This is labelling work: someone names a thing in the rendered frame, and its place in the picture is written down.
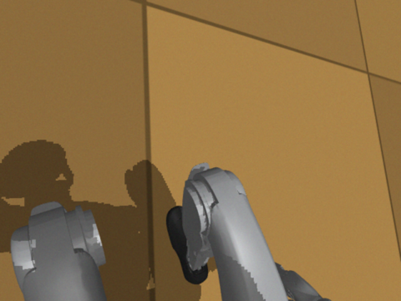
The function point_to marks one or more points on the right robot foot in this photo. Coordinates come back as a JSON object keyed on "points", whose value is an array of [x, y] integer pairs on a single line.
{"points": [[179, 244]]}

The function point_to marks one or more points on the right robot hand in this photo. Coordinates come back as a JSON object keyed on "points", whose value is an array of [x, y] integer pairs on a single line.
{"points": [[296, 287]]}

